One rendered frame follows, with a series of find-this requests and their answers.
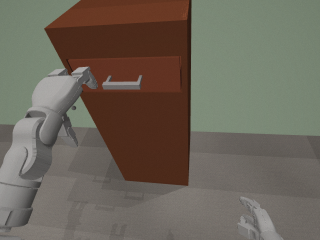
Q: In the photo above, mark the handle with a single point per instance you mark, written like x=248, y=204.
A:
x=122, y=85

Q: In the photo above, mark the left robot hand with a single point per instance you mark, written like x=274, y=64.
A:
x=58, y=92

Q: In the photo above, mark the drawer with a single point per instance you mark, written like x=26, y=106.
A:
x=159, y=74

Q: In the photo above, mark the robot left forearm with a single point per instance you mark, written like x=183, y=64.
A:
x=25, y=163

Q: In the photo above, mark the cabinet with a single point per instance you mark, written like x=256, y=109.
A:
x=147, y=132

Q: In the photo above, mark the right robot hand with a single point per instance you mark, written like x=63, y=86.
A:
x=251, y=228

